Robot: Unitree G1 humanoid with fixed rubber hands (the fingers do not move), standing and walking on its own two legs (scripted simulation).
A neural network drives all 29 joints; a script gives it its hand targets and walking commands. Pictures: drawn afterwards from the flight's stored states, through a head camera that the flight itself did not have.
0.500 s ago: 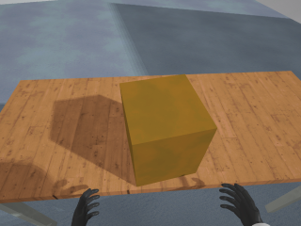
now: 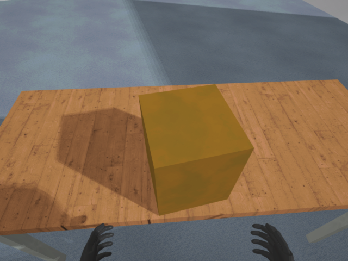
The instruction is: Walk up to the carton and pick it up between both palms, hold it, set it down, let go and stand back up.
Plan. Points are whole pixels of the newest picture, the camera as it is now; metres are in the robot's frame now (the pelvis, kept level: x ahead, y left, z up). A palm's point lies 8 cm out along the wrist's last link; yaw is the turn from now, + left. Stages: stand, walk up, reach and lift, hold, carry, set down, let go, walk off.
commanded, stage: set down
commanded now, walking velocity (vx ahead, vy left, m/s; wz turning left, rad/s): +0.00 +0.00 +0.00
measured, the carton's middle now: (186, 151) +0.39 +0.00 +0.01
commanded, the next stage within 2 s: let go in 0.32 s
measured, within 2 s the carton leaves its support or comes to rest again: neither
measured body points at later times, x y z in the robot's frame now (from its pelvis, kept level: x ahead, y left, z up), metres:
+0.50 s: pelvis +0.01 +0.00 +0.00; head +0.03 +0.02 +0.45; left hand +0.17 +0.23 -0.09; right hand +0.16 -0.21 -0.09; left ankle -0.04 +0.12 -0.74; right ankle +0.00 -0.09 -0.74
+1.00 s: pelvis +0.01 +0.00 +0.00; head +0.02 +0.02 +0.45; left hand +0.15 +0.25 -0.10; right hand +0.14 -0.26 -0.10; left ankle -0.04 +0.12 -0.74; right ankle +0.00 -0.09 -0.74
